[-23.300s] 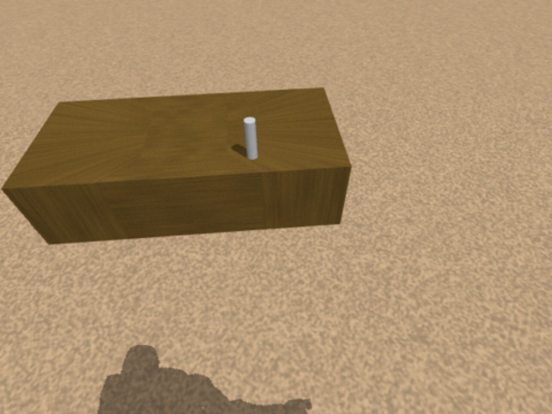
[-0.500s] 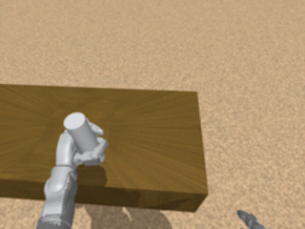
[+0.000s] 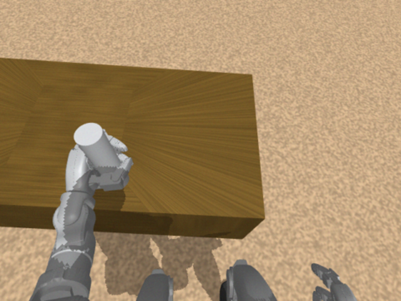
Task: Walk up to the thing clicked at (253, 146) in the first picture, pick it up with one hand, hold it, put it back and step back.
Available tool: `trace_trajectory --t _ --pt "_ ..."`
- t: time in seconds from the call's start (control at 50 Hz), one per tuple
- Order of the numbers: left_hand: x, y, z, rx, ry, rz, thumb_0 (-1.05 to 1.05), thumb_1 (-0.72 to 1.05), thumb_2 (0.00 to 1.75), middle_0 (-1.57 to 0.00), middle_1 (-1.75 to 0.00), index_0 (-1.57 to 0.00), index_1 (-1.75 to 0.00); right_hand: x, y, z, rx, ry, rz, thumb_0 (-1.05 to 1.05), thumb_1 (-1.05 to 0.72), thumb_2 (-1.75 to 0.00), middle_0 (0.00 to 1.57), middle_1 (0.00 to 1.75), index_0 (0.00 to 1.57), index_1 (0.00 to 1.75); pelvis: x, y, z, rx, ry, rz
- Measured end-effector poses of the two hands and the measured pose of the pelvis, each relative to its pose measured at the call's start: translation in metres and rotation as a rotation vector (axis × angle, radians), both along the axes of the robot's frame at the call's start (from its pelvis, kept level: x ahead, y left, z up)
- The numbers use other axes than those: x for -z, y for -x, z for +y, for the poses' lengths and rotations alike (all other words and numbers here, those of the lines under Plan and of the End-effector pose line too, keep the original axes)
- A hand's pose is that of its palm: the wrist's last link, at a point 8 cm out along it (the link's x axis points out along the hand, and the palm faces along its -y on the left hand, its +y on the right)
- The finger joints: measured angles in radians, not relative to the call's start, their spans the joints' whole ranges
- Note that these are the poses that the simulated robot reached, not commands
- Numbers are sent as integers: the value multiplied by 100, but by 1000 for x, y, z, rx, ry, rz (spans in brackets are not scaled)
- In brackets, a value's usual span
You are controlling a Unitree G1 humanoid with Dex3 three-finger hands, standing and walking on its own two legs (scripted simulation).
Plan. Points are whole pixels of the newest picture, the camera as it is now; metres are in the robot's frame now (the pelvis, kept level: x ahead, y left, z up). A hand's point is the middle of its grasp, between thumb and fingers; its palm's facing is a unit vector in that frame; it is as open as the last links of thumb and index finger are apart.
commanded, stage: crouch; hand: left
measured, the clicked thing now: (106, 160) +0.39 +0.18 +0.02
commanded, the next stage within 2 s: lower in 0.76 s
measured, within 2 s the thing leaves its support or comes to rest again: rests again in 1.96 s
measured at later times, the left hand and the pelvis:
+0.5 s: hand (129, 162) +0.44 +0.17 -0.09, palm faces -0.02 -1.00 +0.00, open 5.8 cm; pelvis -0.02 +0.01 -0.10, yaw -1 degrees
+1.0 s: hand (136, 165) +0.46 +0.16 -0.15, palm faces -0.03 -1.00 -0.02, open 5.8 cm; pelvis -0.03 +0.00 -0.14, yaw -1 degrees
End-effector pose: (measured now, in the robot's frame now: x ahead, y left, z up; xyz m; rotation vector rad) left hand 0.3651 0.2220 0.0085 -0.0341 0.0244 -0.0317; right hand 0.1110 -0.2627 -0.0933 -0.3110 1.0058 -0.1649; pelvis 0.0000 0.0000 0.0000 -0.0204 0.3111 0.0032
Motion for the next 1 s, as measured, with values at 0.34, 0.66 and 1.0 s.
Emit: trace_trajectory --t 0.34,0.66,1.0 --pt "72 -52 -2 -1 -25 20 2 10 112 -97 -115 -100 -109 96 60 19 42 -68 227 0 -89 -90 20 30 21 30 71 11 10 7 14 179" --pt "115 -69 -2 -6 -55 0 2 11 112 -96 -116 -99 -109 132 69 2 32 -16 251 0 -89 -90 20 30 21 30 114 27 4 4 22 242" --pt "152 -76 -6 -4 -56 26 2 11 112 -96 -116 -99 -109 160 78 1 28 -13 278 0 -90 -90 20 30 21 30 141 32 5 4 21 283"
